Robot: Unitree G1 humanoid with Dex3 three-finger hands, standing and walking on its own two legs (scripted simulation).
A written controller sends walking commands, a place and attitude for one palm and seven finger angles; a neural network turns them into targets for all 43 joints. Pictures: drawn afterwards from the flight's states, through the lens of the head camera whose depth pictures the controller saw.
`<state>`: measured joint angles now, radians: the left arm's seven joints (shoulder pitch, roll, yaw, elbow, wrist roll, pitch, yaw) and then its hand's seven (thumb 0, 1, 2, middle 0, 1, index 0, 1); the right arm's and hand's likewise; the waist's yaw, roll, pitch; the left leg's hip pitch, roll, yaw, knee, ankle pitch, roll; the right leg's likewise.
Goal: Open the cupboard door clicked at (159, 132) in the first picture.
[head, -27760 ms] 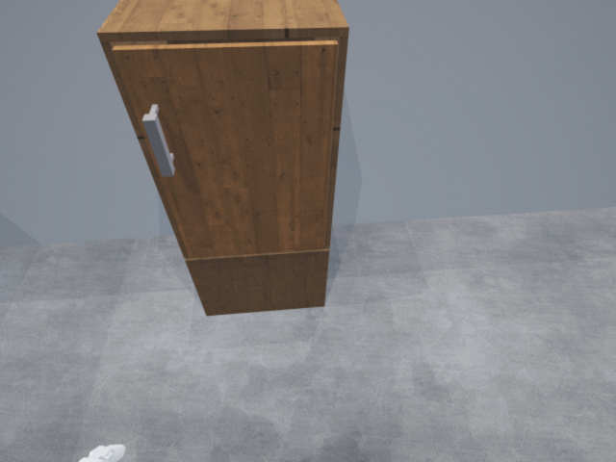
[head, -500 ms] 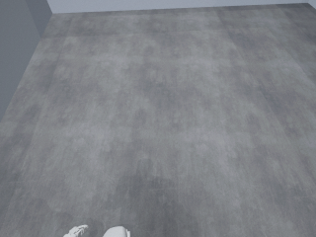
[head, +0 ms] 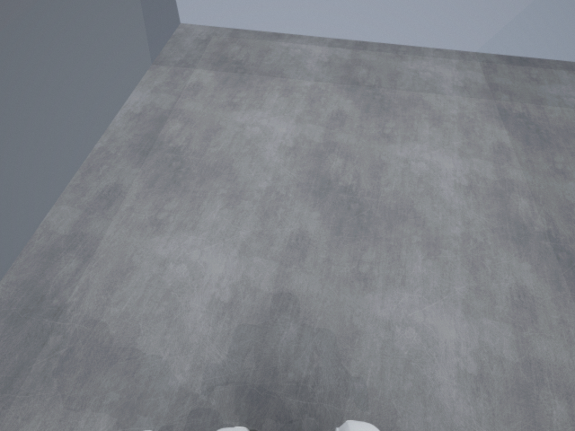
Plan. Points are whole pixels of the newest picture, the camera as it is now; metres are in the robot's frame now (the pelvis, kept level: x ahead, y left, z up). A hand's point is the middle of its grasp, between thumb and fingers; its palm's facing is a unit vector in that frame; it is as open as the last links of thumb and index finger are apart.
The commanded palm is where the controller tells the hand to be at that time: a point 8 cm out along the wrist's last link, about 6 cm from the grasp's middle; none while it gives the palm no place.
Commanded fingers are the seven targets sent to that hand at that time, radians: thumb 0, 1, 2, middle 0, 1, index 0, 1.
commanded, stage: turn to face it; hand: left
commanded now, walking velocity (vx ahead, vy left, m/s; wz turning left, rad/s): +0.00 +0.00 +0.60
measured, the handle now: out of the picture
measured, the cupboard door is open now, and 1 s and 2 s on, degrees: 47 47 47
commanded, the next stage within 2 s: none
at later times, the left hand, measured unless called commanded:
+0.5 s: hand out of the picture +0.02 +0.14 -0.18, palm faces +0.35 -0.91 -0.22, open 7.4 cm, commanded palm none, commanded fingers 0.00 0.90 0.90 -0.20 -0.30 -0.20 -0.30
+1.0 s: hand out of the picture +0.02 +0.11 -0.15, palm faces +0.59 -0.75 -0.29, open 7.4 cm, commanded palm none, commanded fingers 0.00 0.90 0.90 -0.20 -0.30 -0.20 -0.30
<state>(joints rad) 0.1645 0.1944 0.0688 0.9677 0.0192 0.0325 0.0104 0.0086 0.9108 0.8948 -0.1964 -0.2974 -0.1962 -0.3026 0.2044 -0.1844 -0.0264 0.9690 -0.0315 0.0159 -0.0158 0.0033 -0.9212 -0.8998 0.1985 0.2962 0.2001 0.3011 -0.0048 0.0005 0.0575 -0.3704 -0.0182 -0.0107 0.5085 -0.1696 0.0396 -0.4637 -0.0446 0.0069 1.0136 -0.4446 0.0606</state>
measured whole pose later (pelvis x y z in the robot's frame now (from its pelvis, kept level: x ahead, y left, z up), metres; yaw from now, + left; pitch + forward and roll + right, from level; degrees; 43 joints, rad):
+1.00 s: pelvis +0.08 -0.10 +0.00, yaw +38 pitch +1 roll +2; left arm 0.21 0.20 0.05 0.88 0.03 0.02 0.02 0.01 0.91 0.89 -0.20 -0.30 -0.20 -0.30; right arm 0.15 -0.26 -0.08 0.92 -0.02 0.09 0.03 0.01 -0.91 -0.90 0.20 0.30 0.20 0.30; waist -0.02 0.01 0.09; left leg -0.50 0.00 0.03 1.09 -0.46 -0.06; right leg -0.25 -0.10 -0.12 0.56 -0.31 0.01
